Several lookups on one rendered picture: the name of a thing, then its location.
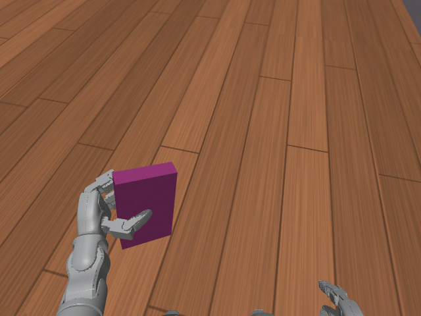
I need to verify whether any carton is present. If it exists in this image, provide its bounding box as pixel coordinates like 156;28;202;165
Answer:
112;162;178;250

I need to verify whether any right robot hand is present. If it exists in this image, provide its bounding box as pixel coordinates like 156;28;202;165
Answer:
318;280;364;316

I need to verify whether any left robot hand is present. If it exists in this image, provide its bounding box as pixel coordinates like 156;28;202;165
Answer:
77;169;153;240

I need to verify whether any left robot arm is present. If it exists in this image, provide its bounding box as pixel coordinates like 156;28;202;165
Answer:
56;233;111;316

